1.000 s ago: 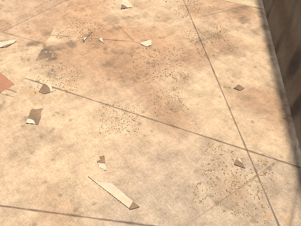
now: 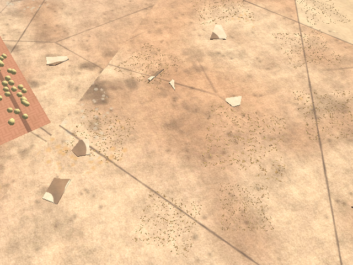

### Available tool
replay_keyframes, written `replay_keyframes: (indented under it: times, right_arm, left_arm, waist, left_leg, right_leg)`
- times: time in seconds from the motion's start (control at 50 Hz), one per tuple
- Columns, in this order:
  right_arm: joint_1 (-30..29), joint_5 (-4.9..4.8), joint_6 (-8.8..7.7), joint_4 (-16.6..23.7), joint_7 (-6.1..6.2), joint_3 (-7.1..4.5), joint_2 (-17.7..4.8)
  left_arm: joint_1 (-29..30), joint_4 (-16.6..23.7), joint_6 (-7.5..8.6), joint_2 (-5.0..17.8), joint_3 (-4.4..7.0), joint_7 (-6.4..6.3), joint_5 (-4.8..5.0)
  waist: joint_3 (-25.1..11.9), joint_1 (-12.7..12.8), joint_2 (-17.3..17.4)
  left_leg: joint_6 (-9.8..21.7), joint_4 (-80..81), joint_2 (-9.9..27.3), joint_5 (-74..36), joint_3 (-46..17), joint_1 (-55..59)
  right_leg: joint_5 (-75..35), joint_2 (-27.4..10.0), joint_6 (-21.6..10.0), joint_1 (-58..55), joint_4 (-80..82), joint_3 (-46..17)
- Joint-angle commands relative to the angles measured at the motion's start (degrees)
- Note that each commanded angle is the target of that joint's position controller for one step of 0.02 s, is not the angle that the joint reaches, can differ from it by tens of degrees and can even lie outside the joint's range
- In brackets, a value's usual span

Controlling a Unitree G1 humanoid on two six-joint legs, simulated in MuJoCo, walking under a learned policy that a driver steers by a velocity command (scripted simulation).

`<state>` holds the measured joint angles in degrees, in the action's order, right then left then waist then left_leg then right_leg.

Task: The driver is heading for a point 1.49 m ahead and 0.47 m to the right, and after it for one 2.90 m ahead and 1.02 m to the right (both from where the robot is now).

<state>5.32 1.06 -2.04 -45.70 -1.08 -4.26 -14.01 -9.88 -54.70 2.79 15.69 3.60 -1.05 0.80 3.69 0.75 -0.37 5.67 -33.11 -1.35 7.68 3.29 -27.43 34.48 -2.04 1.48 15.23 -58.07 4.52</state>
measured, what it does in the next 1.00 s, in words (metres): steps on the spot, turning right: right foot, then left foot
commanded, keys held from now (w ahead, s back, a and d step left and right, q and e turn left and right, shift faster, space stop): e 0.74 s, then no key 0.26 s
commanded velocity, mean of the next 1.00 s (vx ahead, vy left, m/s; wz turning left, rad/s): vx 0.03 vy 0.00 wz -0.37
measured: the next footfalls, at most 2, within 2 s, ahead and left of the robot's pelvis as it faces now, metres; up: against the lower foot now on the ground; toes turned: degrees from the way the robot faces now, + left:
right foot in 0.48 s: +0.05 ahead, -0.15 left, +0.00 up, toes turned -17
left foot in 0.98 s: +0.17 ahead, +0.05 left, +0.00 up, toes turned -28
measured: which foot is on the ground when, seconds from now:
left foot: down 0.00-0.48, up 0.50-0.96, down 0.98-1.00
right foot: up 0.00-0.46, down 0.48-1.00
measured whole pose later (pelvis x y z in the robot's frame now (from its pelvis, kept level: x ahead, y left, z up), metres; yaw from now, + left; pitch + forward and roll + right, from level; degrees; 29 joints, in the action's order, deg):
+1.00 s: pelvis +0.07 -0.05 +0.01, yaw -26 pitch +2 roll +0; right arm 5.3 0.0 -1.2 -51.0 0.9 -4.6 -16.2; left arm -7.6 -45.4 -1.0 16.2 3.4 -2.0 -0.2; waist 1.3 -0.3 -0.4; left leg -1.0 -27.6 0.0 12.9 -1.6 -15.7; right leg 16.4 4.6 -1.6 15.7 -30.9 -8.0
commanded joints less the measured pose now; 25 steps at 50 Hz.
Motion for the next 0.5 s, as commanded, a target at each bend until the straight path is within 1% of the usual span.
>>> replay_keyframes:
  times: [0.02, 0.04, 0.06, 0.08, 0.1, 0.12, 0.14, 0.16, 0.18, 0.22, 0.26, 0.32, 0.38, 0.42, 0.44, 0.46, 0.48, 0.5]
  right_arm:
    - [6.1, -0.78, -0.75, 0.7, 0.20, -0.33, -4.7]
    - [3.0, -0.59, -0.94, 0.7, 0.41, 0.29, -3.4]
    - [1.1, 0.33, -1.07, 0.2, 0.57, 0.25, -3.8]
    - [0.5, 1.10, -1.23, -0.3, 0.84, 0.07, -4.4]
    - [0.3, 1.37, -1.40, -0.5, 1.26, -0.18, -5.2]
    - [0.3, 1.24, -1.41, -0.6, 1.78, -0.56, -6.4]
    - [0.6, 0.88, -1.22, -0.8, 2.34, -0.92, -7.5]
    - [1.1, 0.51, -0.88, -1.1, 2.91, -1.19, -8.2]
    - [1.3, 0.24, -0.47, -1.2, 3.44, -1.29, -8.3]
    - [0.9, 0.06, 0.21, -1.2, 4.22, -1.27, -7.8]
    - [0.4, 0.01, 0.66, -1.4, 4.73, -1.31, -7.5]
    - [-0.2, 0.08, 1.16, -1.7, 5.12, -1.58, -8.0]
    - [-0.7, -0.05, 1.84, -1.9, 5.02, -1.94, -9.1]
    - [-1.4, -0.65, 2.35, -1.9, 4.82, -2.15, -9.9]
    - [-2.4, -1.29, 2.65, -1.8, 4.74, -2.24, -10.3]
    - [-2.7, -2.09, 2.97, -2.0, 4.63, -2.29, -10.3]
    - [-0.3, -2.55, 3.32, -3.2, 4.35, -2.13, -8.8]
    - [0.3, -0.99, 3.52, -2.6, 3.77, -1.56, -5.8]
  left_arm:
    - [-2.6, 1.4, -0.43, 4.6, 0.60, 0.83, 1.70]
    - [-0.9, 1.0, -1.58, 4.8, 0.94, -0.13, 0.87]
    - [-2.2, 0.3, -2.76, 5.0, 1.17, -0.63, 0.25]
    - [-3.9, -0.5, -3.43, 4.7, 1.28, -0.98, 0.09]
    - [-4.6, -0.7, -3.66, 4.3, 1.30, -1.31, 0.09]
    - [-4.1, -0.4, -3.79, 4.7, 1.49, -1.62, 0.07]
    - [-3.2, 0.2, -3.94, 5.1, 1.69, -1.82, 0.04]
    - [-2.2, 0.8, -4.15, 5.4, 1.90, -1.94, 0.07]
    - [-1.4, 1.3, -4.43, 5.6, 2.12, -2.01, 0.15]
    - [0.1, 2.4, -4.92, 5.7, 2.59, -2.21, 0.36]
    - [0.8, 3.3, -5.11, 5.2, 2.77, -2.18, 0.26]
    - [1.3, 4.5, -4.93, 3.8, 2.46, -1.66, 0.16]
    - [1.1, 5.4, -4.69, 3.7, 2.35, -0.74, 0.30]
    - [-0.1, 5.8, -4.66, 4.1, 2.45, 0.07, 0.31]
    - [-2.1, 5.5, -4.71, 4.2, 2.55, 0.51, 0.20]
    - [-4.9, 4.8, -4.79, 4.5, 2.77, 0.87, -0.07]
    - [-6.8, 4.3, -4.83, 6.3, 3.40, 0.91, -0.58]
    - [-7.7, 5.1, -4.70, 12.0, 4.73, 0.12, -0.78]
  waist:
    - [-15.5, -1.9, 1.9]
    - [-11.8, -0.8, 1.1]
    - [-10.3, 1.1, 3.2]
    - [-10.0, 1.9, 4.7]
    - [-10.2, 2.1, 5.4]
    - [-10.3, 1.9, 5.6]
    - [-10.7, 1.4, 5.3]
    - [-10.8, 0.7, 5.1]
    - [-10.5, 0.2, 5.0]
    - [-8.7, -0.6, 5.8]
    - [-7.4, -0.8, 6.3]
    - [-7.4, -1.0, 6.2]
    - [-8.4, -1.0, 6.8]
    - [-9.0, -0.1, 7.7]
    - [-9.3, 1.4, 7.9]
    - [-9.5, 2.8, 7.7]
    - [-8.3, 3.3, 4.3]
    - [-7.2, 1.4, -9.8]
  left_leg:
    - [12.2, 11.1, 19.3, -29.1, -19.4, 25.5]
    - [10.0, 13.6, 17.5, -22.3, -16.3, 18.5]
    - [8.9, 15.7, 15.8, -20.1, -13.0, 12.3]
    - [8.4, 16.9, 15.0, -19.1, -11.1, 10.1]
    - [8.6, 17.3, 15.0, -19.4, -9.8, 10.2]
    - [9.0, 17.4, 15.5, -19.4, -9.3, 11.2]
    - [9.4, 17.7, 16.4, -17.6, -9.4, 12.8]
    - [9.8, 18.3, 17.3, -14.2, -9.7, 14.3]
    - [10.0, 19.3, 18.1, -9.1, -10.0, 15.4]
    - [9.5, 21.1, 18.7, 0.4, -9.7, 16.1]
    - [8.9, 21.8, 18.8, 3.6, -8.4, 16.6]
    - [8.5, 21.2, 19.1, 1.7, -5.3, 17.8]
    - [8.0, 19.4, 19.8, -2.3, -2.8, 18.8]
    - [6.9, 17.1, 20.3, -5.0, -1.5, 19.5]
    - [5.6, 15.0, 20.1, -6.1, -0.4, 18.9]
    - [3.3, 11.9, 19.1, -5.4, 1.2, 17.7]
    - [-0.8, 5.5, 16.3, -1.2, 3.7, 14.1]
    - [-6.6, -10.2, 9.9, 12.8, 9.3, 1.1]
  right_leg:
    - [1.3, -2.7, 0.1, 16.1, -11.4, -9.0]
    - [-2.2, -4.0, 0.5, 13.6, -7.4, -9.4]
    - [-5.8, -4.3, 1.0, 8.5, -4.5, -9.0]
    - [-8.0, -3.7, 1.4, 5.6, -2.1, -8.5]
    - [-8.8, -3.2, 1.7, 5.0, -0.2, -8.0]
    - [-9.0, -2.8, 1.9, 5.9, 0.6, -7.5]
    - [-9.4, -2.8, 2.0, 7.4, 0.8, -7.3]
    - [-9.9, -3.0, 2.0, 9.2, 0.4, -7.4]
    - [-10.4, -3.3, 2.0, 11.1, -0.2, -7.5]
    - [-11.1, -4.0, 2.2, 14.6, -1.0, -7.3]
    - [-11.6, -4.2, 2.3, 16.0, 0.1, -6.5]
    - [-11.5, -4.1, 2.3, 14.6, 4.6, -4.6]
    - [-11.2, -2.9, 1.2, 10.4, 10.6, -1.9]
    - [-12.6, -1.9, -0.2, 6.9, 16.1, -0.3]
    - [-15.9, -1.2, -1.3, 3.7, 21.1, 0.9]
    - [-20.8, 0.1, -2.9, -0.5, 27.6, 2.0]
    - [-26.2, 0.1, -5.5, -4.8, 34.8, -1.4]
    - [-41.3, -11.7, -10.7, -11.4, 39.2, -18.9]
Velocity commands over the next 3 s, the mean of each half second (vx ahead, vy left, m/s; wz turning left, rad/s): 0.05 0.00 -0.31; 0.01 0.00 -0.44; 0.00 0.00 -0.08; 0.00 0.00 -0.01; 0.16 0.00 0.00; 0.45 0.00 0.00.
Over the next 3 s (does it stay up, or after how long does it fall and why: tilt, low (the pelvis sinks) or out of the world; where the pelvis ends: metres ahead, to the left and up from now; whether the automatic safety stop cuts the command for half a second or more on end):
stays up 0.34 -0.23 0.01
